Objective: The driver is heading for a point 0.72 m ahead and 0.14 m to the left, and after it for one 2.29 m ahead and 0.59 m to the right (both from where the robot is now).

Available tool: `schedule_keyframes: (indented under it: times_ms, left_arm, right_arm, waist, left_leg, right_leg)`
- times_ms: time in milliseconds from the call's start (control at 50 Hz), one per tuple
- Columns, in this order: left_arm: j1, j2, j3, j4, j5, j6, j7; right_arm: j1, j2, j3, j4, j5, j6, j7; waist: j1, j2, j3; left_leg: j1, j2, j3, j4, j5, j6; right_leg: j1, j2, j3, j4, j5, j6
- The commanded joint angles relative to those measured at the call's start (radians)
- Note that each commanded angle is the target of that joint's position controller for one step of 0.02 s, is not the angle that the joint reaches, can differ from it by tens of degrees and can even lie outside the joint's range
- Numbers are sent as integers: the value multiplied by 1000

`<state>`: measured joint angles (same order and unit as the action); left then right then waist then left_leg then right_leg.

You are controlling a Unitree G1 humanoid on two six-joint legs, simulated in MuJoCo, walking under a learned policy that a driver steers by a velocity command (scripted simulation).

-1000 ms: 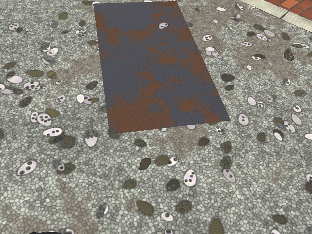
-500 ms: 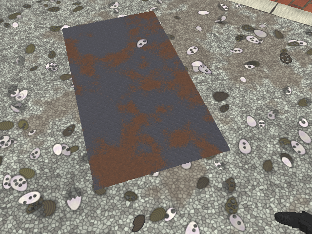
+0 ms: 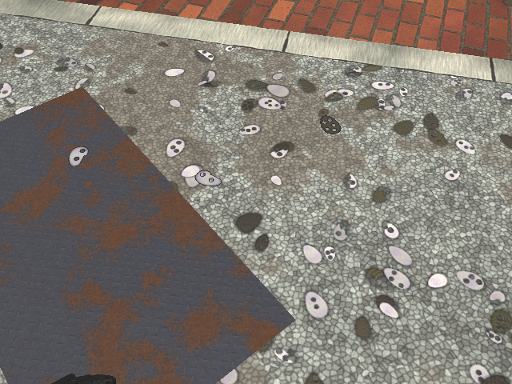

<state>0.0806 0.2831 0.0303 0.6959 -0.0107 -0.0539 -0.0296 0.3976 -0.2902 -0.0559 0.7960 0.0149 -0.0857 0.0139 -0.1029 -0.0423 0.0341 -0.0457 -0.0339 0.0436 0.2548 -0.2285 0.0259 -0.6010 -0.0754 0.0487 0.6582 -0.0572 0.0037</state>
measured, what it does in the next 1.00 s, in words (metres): walks ahead, turning left: right foot, then left foot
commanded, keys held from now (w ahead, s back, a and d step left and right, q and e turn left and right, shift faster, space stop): w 0.04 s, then w+q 0.88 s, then w+e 0.08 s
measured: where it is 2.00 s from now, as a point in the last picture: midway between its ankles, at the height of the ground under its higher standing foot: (164, 196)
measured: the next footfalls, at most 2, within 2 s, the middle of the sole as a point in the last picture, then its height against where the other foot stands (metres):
right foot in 0.12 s outside the picture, level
left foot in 0.66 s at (188, 381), level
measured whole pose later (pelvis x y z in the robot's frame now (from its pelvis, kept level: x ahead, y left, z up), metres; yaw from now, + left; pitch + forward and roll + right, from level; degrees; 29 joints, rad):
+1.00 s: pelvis +0.53 +0.07 +0.00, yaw +28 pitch +1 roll +0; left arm 0.06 0.30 0.05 0.73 0.01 -0.09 -0.01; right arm 0.33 -0.29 -0.06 0.70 0.01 -0.05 0.00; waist -0.06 -0.04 0.04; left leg -0.13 -0.11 -0.11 0.34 -0.22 0.09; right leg -0.65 -0.09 0.09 0.66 0.04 0.07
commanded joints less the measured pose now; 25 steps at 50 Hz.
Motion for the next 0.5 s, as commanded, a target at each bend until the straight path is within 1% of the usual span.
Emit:
schedule_keyframes:
  times_ms: [20,60,80,100,120,140,160,180,200,220,240,260,280,300,320,360,400,440,500]
  left_arm:
    - [-101,60,11,-88,-7,-21,-10]
    - [-118,77,17,-100,-7,-26,-15]
    - [-89,91,24,-95,-6,-31,-15]
    - [-10,114,39,-73,-2,-34,-12]
    - [131,162,64,-32,4,-35,-2]
    - [319,246,88,-6,19,-30,13]
    - [337,292,93,3,24,-20,13]
    - [324,196,71,3,11,-20,13]
    - [270,154,57,6,4,-22,13]
    - [208,124,47,4,8,-26,10]
    - [161,97,42,5,14,-31,7]
    - [132,77,39,9,23,-39,6]
    - [119,74,42,16,25,-48,6]
    - [116,78,46,28,24,-56,8]
    - [114,86,50,39,24,-63,10]
    - [122,102,56,59,28,-67,17]
    - [126,116,59,72,26,-63,23]
    - [141,135,62,83,22,-58,29]
    - [203,163,71,112,11,-42,35]
  right_arm:
    - [-18,-185,-44,-43,11,-5,-5]
    - [-2,-192,-46,-24,16,7,-8]
    - [-5,-198,-47,-18,17,14,-11]
    - [-19,-200,-44,-16,20,19,-14]
    - [-16,-174,-33,-18,13,20,-16]
    - [-24,-106,-4,-53,-15,16,-17]
    - [93,-18,20,-69,1,1,-19]
    - [37,-130,-7,-53,24,-6,-19]
    - [-33,-162,-21,-74,36,-8,-16]
    - [-66,-150,-21,-75,27,-5,-19]
    - [-82,-138,-24,-77,15,3,-20]
    - [-64,-120,-24,-69,15,16,-18]
    - [-49,-97,-22,-63,17,27,-17]
    - [-50,-78,-19,-65,17,37,-16]
    - [-63,-71,-18,-72,15,44,-17]
    - [-103,-65,-18,-91,10,49,-17]
    - [-148,-54,-12,-107,10,44,-8]
    - [-219,-40,-4,-130,8,40,7]
    - [-326,-26,5,-180,8,39,27]
  waist:
    - [24,120,21]
    - [36,125,27]
    - [63,128,14]
    - [116,121,-29]
    - [181,103,-123]
    - [252,-23,-285]
    - [189,-253,-377]
    - [226,-140,-295]
    - [210,-111,-174]
    - [179,-64,-119]
    - [152,-63,-75]
    - [124,-74,-57]
    - [108,-75,-52]
    - [99,-57,-41]
    - [94,-41,-24]
    - [97,-16,-1]
    - [108,-9,12]
    - [135,2,32]
    - [177,23,66]
  left_leg:
    - [-37,269,-155,-92,222,163]
    - [4,293,-173,-57,266,148]
    - [12,293,-177,-18,326,137]
    - [-4,267,-154,74,447,117]
    - [-73,211,-115,247,494,87]
    - [-276,141,-68,570,215,40]
    - [-607,0,-77,866,-354,-10]
    - [-701,44,-178,981,-345,-11]
    - [-743,85,-166,989,-252,-4]
    - [-711,122,-149,959,-170,-8]
    - [-682,145,-150,921,-109,-14]
    - [-628,165,-156,905,-64,-19]
    - [-596,169,-153,897,-39,-24]
    - [-593,172,-153,888,-21,-31]
    - [-607,173,-158,871,8,-38]
    - [-648,171,-168,796,87,-48]
    - [-645,165,-149,673,195,-45]
    - [-620,156,-105,553,274,-35]
    - [-644,146,-58,441,285,-11]
  right_leg:
    - [64,22,-25,-84,47,-13]
    - [92,31,-27,-127,-8,-38]
    - [149,44,-36,-155,-30,-51]
    - [280,66,-56,-199,-25,-71]
    - [498,58,-49,-201,-15,-97]
    - [793,-157,177,-175,-7,-164]
    - [996,-347,582,-289,-241,-288]
    - [913,-322,596,-346,-371,-271]
    - [809,-291,447,-365,-344,-236]
    - [702,-247,347,-393,-258,-213]
    - [618,-214,269,-425,-180,-204]
    - [554,-188,197,-457,-113,-193]
    - [515,-182,150,-482,-58,-195]
    - [490,-182,106,-499,5,-201]
    - [477,-181,64,-514,55,-203]
    - [483,-178,-5,-528,119,-204]
    - [495,-159,-78,-537,143,-190]
    - [504,-151,-136,-545,151,-177]
    - [588,-182,-178,-533,173,-169]
Velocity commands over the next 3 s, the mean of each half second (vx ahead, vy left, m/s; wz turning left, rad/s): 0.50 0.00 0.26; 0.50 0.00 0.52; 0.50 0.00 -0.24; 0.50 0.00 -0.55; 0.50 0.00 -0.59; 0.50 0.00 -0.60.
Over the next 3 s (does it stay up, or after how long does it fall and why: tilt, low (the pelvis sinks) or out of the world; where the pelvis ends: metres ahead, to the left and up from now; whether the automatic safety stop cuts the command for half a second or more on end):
stays up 1.61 0.10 0.00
